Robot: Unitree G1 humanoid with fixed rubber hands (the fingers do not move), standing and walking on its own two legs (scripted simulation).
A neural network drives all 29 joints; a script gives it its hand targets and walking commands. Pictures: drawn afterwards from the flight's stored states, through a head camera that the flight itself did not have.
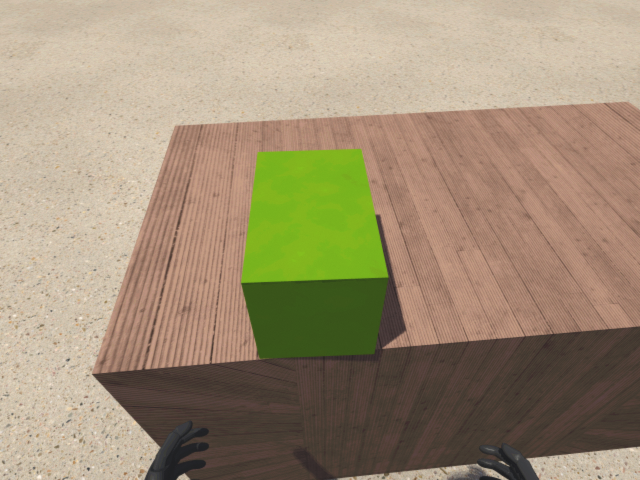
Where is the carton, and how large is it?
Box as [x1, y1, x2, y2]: [241, 149, 388, 358]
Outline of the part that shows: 360,149 258,152 257,154 241,284 260,358 364,354 374,352 388,277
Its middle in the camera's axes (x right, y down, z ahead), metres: -0.01 +0.01 +0.61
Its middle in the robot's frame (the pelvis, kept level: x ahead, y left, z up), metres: +0.47 +0.05 +0.03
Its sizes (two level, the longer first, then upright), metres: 0.273 0.171 0.181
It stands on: a pedestal, 0.72 m high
